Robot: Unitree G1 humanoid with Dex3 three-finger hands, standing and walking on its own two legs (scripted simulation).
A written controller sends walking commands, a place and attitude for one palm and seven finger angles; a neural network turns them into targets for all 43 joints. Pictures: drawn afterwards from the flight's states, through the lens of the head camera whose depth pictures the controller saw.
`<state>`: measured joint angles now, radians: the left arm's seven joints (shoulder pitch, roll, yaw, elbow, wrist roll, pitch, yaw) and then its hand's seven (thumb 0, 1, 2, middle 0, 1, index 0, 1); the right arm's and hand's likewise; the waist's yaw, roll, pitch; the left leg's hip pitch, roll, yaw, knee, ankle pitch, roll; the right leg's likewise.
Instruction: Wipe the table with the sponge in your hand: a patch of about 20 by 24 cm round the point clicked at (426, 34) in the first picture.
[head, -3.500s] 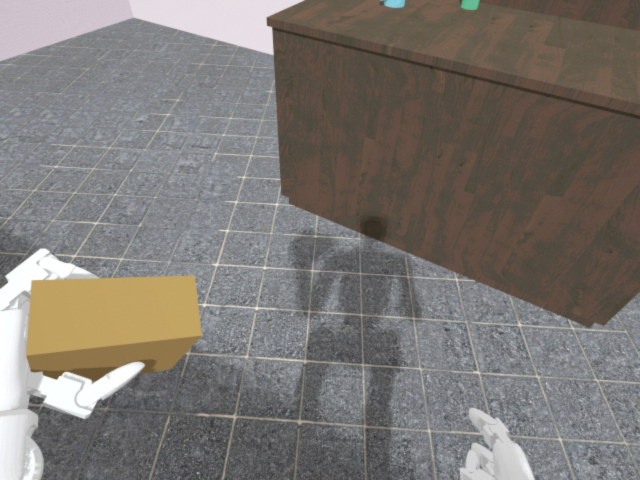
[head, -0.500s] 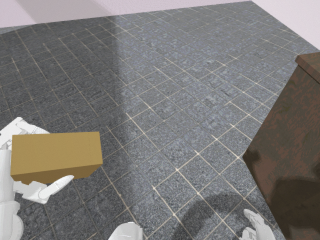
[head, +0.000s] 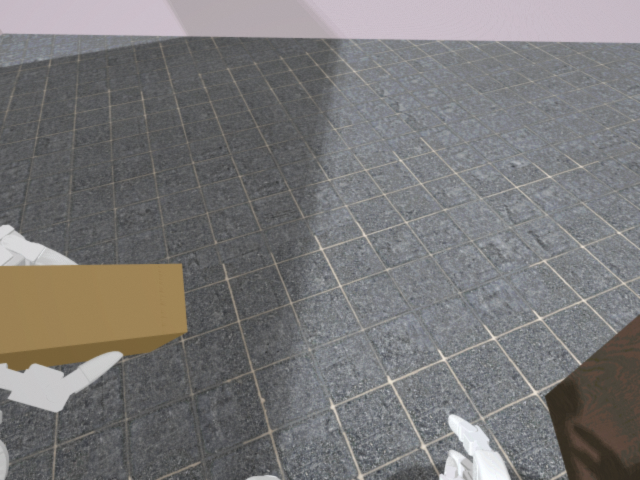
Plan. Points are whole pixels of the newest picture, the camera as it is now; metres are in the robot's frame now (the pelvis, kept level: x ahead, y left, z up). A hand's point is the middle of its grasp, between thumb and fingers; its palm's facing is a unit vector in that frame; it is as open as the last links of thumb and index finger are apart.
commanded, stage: walk to a spot facing it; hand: left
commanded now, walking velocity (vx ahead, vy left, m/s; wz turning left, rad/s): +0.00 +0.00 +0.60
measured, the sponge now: (116, 317) +0.22 +0.21 +0.17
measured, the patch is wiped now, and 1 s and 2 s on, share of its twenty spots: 0.00 0.00 0.00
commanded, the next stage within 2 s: none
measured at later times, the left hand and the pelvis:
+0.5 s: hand out of the picture +0.14 +0.27 +0.19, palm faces +0.57 -0.69 -0.44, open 10.2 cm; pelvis +0.00 -0.01 +0.01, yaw +17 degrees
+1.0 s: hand out of the picture -0.02 +0.23 +0.19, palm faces +0.79 -0.46 -0.40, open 10.3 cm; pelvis -0.05 -0.08 +0.02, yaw +36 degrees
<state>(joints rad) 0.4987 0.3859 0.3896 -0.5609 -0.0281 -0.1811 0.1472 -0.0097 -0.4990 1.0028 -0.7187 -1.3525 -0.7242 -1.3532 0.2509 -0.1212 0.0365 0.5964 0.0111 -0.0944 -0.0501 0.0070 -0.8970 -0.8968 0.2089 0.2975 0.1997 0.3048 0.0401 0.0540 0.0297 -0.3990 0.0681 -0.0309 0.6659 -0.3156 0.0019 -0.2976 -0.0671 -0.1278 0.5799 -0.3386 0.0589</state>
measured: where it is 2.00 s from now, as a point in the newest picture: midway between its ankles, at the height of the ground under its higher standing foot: outside the picture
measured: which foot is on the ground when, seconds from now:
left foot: up 0.00-0.30, down 0.32-0.68, up 0.70-1.00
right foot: down 0.00-0.32, up 0.34-0.66, down 0.68-1.00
